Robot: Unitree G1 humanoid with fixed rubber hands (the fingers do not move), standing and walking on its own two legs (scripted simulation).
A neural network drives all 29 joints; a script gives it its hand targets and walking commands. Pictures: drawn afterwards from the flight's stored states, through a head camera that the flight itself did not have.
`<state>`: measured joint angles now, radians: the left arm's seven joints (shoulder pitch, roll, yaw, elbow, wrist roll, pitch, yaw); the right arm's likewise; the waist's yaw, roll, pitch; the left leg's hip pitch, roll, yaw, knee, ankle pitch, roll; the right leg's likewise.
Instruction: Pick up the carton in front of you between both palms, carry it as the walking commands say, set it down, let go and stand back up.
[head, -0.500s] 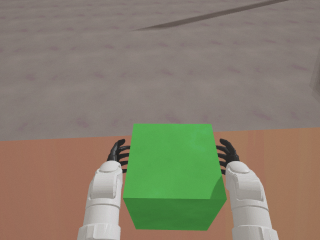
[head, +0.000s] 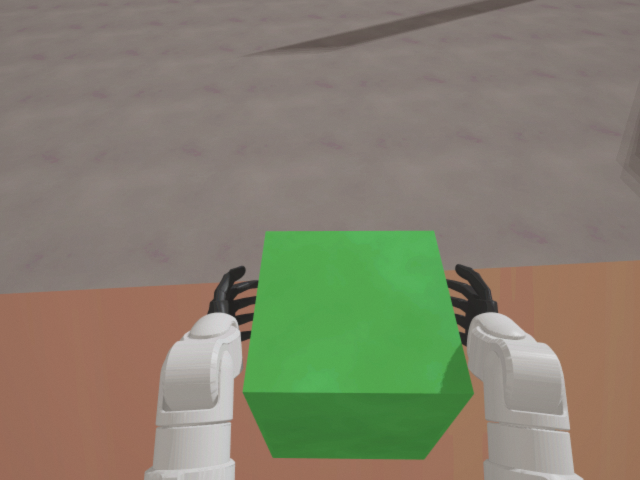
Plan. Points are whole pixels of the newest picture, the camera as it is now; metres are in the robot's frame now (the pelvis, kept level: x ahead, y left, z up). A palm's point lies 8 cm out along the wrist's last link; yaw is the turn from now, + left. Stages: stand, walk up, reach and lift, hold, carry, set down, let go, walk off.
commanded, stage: carry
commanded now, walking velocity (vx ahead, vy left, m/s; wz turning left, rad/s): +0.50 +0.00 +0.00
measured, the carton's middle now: (348, 350) +0.29 -0.01 +0.01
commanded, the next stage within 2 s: none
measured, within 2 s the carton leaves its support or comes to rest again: neither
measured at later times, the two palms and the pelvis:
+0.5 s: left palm (285, 190) +0.56 +0.09 +0.06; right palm (461, 194) +0.55 -0.20 +0.06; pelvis +0.28 -0.04 -0.02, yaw +0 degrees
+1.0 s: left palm (289, 96) +0.91 +0.11 +0.07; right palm (420, 95) +0.88 -0.19 +0.07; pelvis +0.58 -0.02 -0.03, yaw -2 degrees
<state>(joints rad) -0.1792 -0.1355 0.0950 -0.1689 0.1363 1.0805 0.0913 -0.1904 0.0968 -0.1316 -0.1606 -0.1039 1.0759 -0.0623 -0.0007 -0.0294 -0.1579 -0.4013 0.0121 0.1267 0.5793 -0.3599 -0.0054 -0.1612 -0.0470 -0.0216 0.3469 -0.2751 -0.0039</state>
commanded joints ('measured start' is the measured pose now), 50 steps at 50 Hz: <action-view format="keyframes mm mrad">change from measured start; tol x32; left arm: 1 -477 -857 -705 -180 -405 41 -244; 50 -858 -832 -663 -114 -477 136 -216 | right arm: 1 -467 933 749 -135 393 42 219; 50 -818 879 711 -128 476 135 207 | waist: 1 16 -116 -179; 5 -26 320 -205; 20 2 149 -129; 23 32 -278 -276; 50 -33 105 -306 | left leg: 1 107 -39 99 -221 148 -7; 5 717 453 -609 -365 -43 241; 18 399 237 -9 -340 370 93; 25 -335 84 -104 716 -95 14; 43 166 -62 171 -147 421 58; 46 712 410 -506 -144 824 291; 50 477 324 -246 -177 753 218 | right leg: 1 98 -154 75 -10 96 -109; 7 -706 -64 -14 715 -254 -25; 21 146 32 -239 117 105 -24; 23 473 -410 511 -118 -117 -209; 43 172 -112 -232 272 696 -39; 46 -404 90 -96 932 -313 37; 50 -420 -37 39 808 -205 -22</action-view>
